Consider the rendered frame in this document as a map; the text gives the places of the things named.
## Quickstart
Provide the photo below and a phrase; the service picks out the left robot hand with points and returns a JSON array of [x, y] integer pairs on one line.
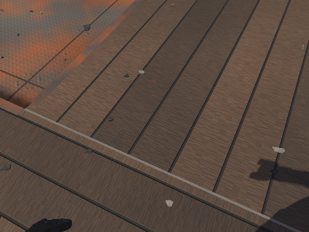
[[51, 225]]

